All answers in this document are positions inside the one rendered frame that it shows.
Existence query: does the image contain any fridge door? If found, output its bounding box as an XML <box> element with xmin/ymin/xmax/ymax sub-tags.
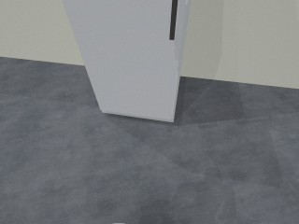
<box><xmin>62</xmin><ymin>0</ymin><xmax>187</xmax><ymax>120</ymax></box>

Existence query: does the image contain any handle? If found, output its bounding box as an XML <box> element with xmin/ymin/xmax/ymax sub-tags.
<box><xmin>169</xmin><ymin>0</ymin><xmax>178</xmax><ymax>40</ymax></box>

